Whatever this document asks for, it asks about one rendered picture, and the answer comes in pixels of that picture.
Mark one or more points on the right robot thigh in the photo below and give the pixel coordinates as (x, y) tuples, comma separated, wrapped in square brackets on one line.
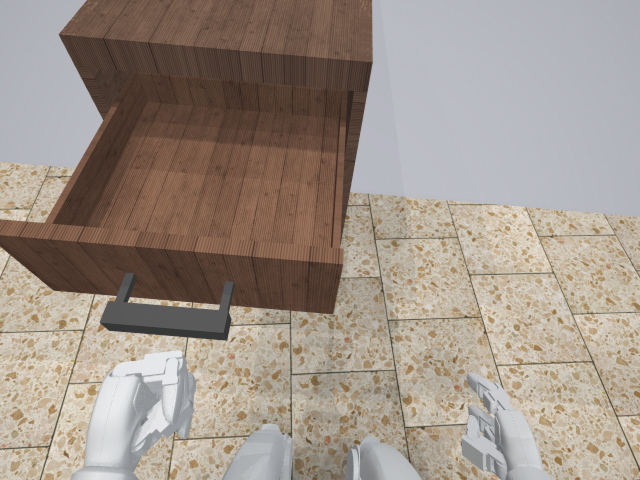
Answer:
[(378, 461)]

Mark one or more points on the left robot thigh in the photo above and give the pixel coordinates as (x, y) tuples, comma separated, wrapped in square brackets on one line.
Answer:
[(264, 455)]

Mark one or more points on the robot thigh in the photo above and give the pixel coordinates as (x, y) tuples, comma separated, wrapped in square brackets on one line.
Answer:
[(378, 461), (264, 455)]

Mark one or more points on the cabinet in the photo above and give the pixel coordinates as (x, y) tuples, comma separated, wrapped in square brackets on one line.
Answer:
[(310, 43)]

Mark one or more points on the robot right hand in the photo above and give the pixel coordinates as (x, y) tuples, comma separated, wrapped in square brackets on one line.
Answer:
[(508, 441)]

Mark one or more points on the drawer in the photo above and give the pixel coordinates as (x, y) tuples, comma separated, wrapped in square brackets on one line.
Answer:
[(190, 182)]

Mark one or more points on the handle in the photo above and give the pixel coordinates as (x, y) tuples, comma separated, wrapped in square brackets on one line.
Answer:
[(121, 316)]

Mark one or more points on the robot left hand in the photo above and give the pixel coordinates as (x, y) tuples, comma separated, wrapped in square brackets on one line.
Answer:
[(129, 393)]

